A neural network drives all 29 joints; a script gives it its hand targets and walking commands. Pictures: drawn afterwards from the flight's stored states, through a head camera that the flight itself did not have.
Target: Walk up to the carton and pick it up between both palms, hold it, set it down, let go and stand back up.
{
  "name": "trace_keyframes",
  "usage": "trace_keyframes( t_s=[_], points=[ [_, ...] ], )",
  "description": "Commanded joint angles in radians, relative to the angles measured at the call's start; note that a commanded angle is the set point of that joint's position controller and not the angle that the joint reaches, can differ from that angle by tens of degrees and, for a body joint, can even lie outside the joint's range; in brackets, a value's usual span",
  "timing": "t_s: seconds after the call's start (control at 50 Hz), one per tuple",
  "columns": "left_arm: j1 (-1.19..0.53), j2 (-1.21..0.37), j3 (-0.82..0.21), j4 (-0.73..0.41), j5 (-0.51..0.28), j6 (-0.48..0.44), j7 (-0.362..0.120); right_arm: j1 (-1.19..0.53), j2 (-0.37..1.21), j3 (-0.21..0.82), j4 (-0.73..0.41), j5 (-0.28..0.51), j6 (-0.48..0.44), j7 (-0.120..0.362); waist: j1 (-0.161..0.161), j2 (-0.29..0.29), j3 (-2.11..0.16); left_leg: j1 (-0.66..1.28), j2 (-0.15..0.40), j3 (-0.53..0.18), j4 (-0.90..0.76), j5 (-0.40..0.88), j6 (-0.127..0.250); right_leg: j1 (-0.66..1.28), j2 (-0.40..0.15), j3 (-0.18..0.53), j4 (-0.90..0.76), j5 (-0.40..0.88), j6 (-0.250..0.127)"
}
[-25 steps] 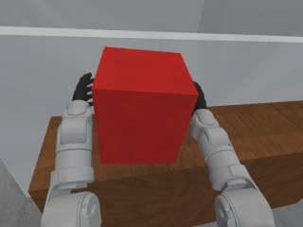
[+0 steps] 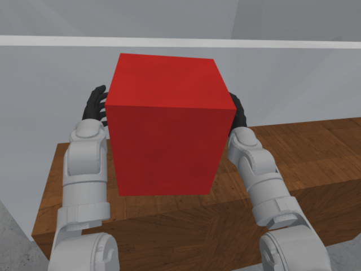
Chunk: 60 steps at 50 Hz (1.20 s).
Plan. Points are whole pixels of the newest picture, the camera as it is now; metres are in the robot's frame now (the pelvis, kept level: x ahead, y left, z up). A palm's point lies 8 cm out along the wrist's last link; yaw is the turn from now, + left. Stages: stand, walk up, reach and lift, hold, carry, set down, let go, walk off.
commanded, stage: reach and lift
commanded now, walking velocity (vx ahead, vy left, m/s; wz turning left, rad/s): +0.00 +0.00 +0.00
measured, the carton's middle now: (166, 127) +0.40 +0.01 +0.18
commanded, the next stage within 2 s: hold in 0.22 s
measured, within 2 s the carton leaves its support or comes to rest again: neither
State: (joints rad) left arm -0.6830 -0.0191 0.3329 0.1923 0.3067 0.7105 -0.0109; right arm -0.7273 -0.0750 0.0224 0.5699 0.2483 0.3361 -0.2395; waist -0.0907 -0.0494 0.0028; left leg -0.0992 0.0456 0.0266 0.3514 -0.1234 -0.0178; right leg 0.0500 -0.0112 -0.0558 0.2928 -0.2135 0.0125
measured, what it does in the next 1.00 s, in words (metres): stands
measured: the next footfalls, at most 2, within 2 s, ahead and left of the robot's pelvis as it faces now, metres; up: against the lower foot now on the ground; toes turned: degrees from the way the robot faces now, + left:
none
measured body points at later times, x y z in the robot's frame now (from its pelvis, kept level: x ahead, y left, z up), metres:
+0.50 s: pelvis +0.00 -0.01 +0.00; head -0.06 +0.02 +0.45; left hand +0.38 +0.16 +0.23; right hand +0.38 -0.15 +0.23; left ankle +0.05 +0.13 -0.75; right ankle -0.02 -0.12 -0.75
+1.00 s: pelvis +0.00 -0.01 +0.00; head -0.06 +0.02 +0.45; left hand +0.38 +0.15 +0.23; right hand +0.38 -0.15 +0.23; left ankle +0.05 +0.13 -0.75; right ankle -0.02 -0.12 -0.75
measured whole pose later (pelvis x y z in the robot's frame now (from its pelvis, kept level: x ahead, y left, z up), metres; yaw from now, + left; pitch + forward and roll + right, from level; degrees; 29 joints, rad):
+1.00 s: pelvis +0.00 -0.01 +0.00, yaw +0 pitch -7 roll -1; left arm -0.72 0.00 0.35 0.15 0.30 0.82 -0.02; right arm -0.79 -0.09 0.03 0.52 0.30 0.47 -0.27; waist -0.09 -0.04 -0.03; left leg -0.10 0.05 0.01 0.35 -0.12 -0.03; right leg 0.04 0.00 -0.04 0.30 -0.22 0.00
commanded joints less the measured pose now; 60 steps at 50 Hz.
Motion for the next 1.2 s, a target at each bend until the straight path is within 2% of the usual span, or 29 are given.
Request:
trace_keyframes(
  t_s=[0.0,0.18,0.26,0.32,0.42,0.62,0.76,0.88,1.0,1.12,1.14,1.18],
  points=[
    [-0.706,-0.554,-0.547,-0.109,-0.179,-0.053,-0.127,-0.909,0.595,0.333,-0.358,0.083,-0.055,0.101,-0.005,0.083,-0.449,0.353,-0.072,-0.007,0.021,0.260,-0.009,-0.138,0.076,-0.023,-0.059,0.232,0.049],
    [-0.737,-0.546,-0.533,-0.094,-0.182,-0.043,-0.133,-0.932,0.605,0.331,-0.347,0.095,-0.032,0.094,-0.008,0.073,-0.445,0.333,-0.079,-0.005,0.017,0.240,-0.003,-0.126,0.072,-0.015,-0.059,0.246,0.057],
    [-0.754,-0.557,-0.574,-0.163,-0.205,-0.031,-0.123,-0.947,0.636,0.367,-0.409,0.130,-0.017,0.086,-0.003,0.086,-0.478,0.346,-0.078,-0.013,0.030,0.289,-0.007,-0.109,0.079,-0.012,-0.049,0.287,0.059],
    [-0.761,-0.557,-0.582,-0.169,-0.211,-0.010,-0.118,-0.954,0.641,0.377,-0.418,0.146,0.009,0.079,-0.002,0.084,-0.458,0.326,-0.079,-0.013,0.026,0.271,-0.005,-0.117,0.081,-0.009,-0.050,0.263,0.060],
    [-0.731,-0.532,-0.545,-0.137,-0.186,0.025,-0.133,-0.925,0.625,0.356,-0.373,0.143,0.047,0.075,0.002,0.071,-0.392,0.288,-0.078,-0.002,-0.004,0.199,0.005,-0.121,0.075,-0.002,-0.062,0.198,0.058],
    [-0.792,-0.544,-0.558,-0.138,-0.209,0.027,-0.141,-0.971,0.639,0.333,-0.390,0.142,0.066,0.074,-0.018,0.085,-0.424,0.283,-0.081,-0.004,-0.003,0.169,-0.001,-0.134,0.074,-0.003,-0.060,0.184,0.058],
    [-0.789,-0.539,-0.555,-0.161,-0.216,0.026,-0.136,-0.966,0.640,0.359,-0.406,0.164,0.076,0.071,-0.008,0.080,-0.464,0.303,-0.083,-0.010,0.011,0.220,-0.004,-0.118,0.079,-0.002,-0.050,0.235,0.063],
    [-0.780,-0.531,-0.534,-0.142,-0.202,0.036,-0.141,-0.968,0.630,0.348,-0.386,0.163,0.083,0.073,0.000,0.074,-0.429,0.287,-0.081,-0.005,-0.001,0.192,0.000,-0.129,0.079,-0.001,-0.058,0.200,0.059],
    [-0.777,-0.537,-0.550,-0.171,-0.210,0.041,-0.139,-0.961,0.630,0.361,-0.411,0.182,0.088,0.068,-0.005,0.081,-0.452,0.307,-0.082,-0.009,0.016,0.245,-0.009,-0.115,0.084,-0.001,-0.051,0.251,0.060],
    [-0.762,-0.531,-0.550,-0.179,-0.204,0.050,-0.145,-0.940,0.622,0.360,-0.414,0.185,0.100,0.062,-0.012,0.079,-0.424,0.303,-0.084,-0.009,0.012,0.242,-0.011,-0.108,0.081,0.000,-0.053,0.262,0.064],
    [-0.742,-0.527,-0.539,-0.193,-0.207,0.050,-0.148,-0.932,0.605,0.361,-0.437,0.190,0.098,0.061,-0.025,0.077,-0.481,0.327,-0.092,-0.007,0.036,0.283,-0.015,-0.078,0.080,0.006,-0.043,0.323,0.069],
    [-0.743,-0.518,-0.545,-0.212,-0.209,0.050,-0.151,-0.922,0.601,0.372,-0.444,0.198,0.103,0.054,-0.028,0.077,-0.471,0.335,-0.092,-0.011,0.038,0.299,-0.022,-0.078,0.080,0.001,-0.037,0.354,0.078]
  ],
)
